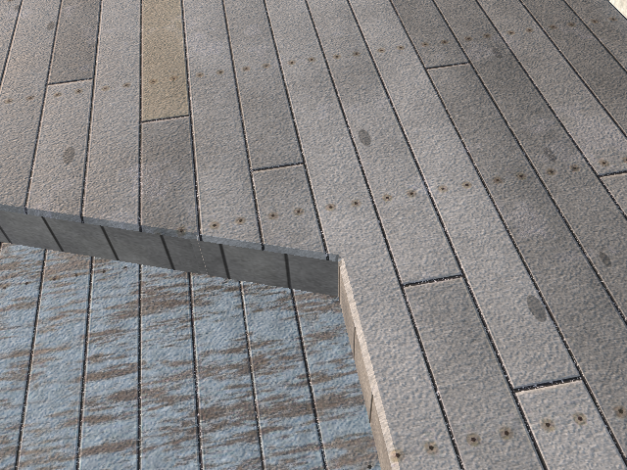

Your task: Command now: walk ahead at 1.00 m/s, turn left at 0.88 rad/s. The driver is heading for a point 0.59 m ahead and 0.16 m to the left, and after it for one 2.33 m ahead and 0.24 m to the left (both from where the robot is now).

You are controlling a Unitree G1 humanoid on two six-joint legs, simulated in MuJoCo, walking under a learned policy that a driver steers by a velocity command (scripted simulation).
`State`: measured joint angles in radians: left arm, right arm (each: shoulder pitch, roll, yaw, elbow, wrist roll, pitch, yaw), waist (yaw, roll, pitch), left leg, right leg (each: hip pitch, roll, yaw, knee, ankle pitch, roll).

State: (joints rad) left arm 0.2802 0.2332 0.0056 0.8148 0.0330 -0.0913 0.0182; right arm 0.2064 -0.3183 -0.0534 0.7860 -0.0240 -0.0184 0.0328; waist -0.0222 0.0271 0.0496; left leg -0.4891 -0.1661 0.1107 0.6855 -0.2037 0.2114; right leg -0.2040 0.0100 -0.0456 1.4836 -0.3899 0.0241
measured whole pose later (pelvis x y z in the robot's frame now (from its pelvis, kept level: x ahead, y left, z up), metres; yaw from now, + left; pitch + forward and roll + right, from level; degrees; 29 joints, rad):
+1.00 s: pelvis +0.78 +0.09 +0.05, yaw +26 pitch +1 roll -1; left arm 0.09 0.15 0.02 0.58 0.03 0.07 0.09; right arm 0.36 -0.24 -0.02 0.88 -0.03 -0.07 -0.03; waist 0.03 0.00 0.08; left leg -0.18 0.00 0.11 0.38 -0.23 0.05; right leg -1.15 0.01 0.01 2.13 -0.70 -0.02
